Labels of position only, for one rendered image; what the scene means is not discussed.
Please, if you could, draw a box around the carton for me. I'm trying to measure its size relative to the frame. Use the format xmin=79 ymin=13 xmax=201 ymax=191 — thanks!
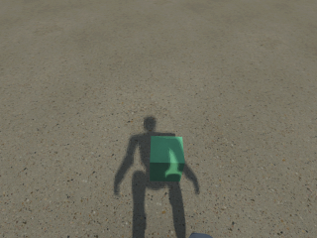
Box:
xmin=150 ymin=136 xmax=185 ymax=181

